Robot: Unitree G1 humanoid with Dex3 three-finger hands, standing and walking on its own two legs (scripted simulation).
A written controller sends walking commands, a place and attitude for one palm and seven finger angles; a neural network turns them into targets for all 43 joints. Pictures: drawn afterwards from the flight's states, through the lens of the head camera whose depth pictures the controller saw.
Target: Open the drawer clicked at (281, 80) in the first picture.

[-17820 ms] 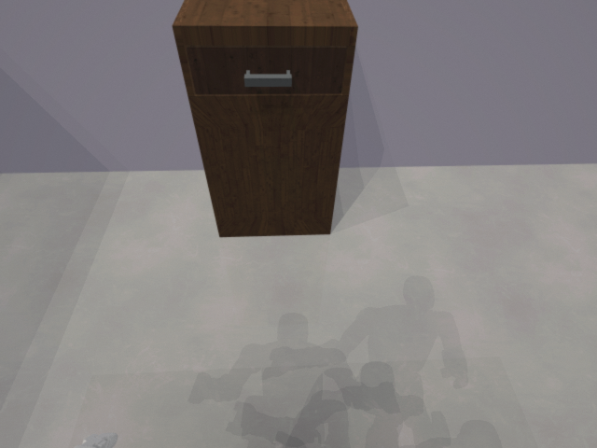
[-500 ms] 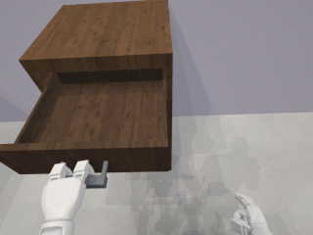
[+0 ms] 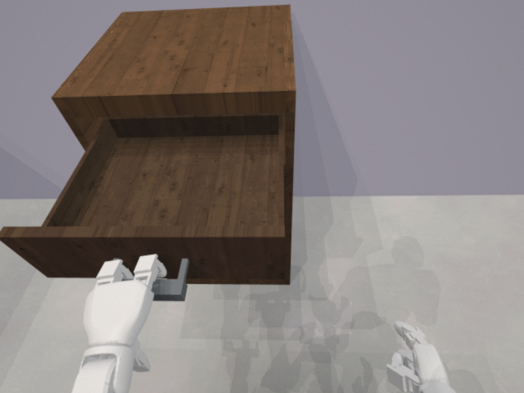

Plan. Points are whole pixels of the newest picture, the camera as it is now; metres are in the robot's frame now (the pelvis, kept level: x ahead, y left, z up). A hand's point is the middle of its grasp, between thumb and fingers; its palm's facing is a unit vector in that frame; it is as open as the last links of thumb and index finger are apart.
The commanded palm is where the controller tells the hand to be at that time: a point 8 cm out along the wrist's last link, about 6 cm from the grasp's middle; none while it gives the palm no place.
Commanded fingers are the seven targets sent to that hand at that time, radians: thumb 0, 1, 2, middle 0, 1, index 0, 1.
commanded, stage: lift the hand off the handle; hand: left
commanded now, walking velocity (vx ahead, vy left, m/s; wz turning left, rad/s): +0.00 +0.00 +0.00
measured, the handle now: (146, 277) +0.28 +0.23 +0.01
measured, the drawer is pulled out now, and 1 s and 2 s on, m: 0.30 0.30 0.30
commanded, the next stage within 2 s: draw the hand back to the body in 1.52 s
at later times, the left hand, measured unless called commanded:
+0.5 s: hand (133, 301) +0.23 +0.23 +0.01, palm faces +0.03 -0.08 -1.00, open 13.4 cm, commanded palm +0.21 +0.23 +0.08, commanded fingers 0.00 -0.50 0.30 -0.30 -1.20 -0.30 -1.20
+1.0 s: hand (109, 274) +0.24 +0.24 +0.09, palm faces +0.10 -0.09 -0.99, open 13.5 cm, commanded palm +0.21 +0.23 +0.15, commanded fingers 0.00 -0.50 0.30 -0.30 -1.20 -0.30 -1.20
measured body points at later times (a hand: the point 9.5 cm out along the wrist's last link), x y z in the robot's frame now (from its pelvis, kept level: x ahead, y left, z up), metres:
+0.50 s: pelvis +0.00 +0.01 +0.01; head +0.02 -0.03 +0.46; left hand +0.23 +0.23 +0.07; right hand +0.19 -0.22 -0.10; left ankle -0.02 +0.15 -0.71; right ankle +0.03 -0.12 -0.71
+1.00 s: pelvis +0.01 +0.01 +0.03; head +0.02 -0.03 +0.47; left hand +0.23 +0.24 +0.15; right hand +0.25 -0.19 -0.07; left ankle -0.02 +0.15 -0.71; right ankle +0.03 -0.12 -0.71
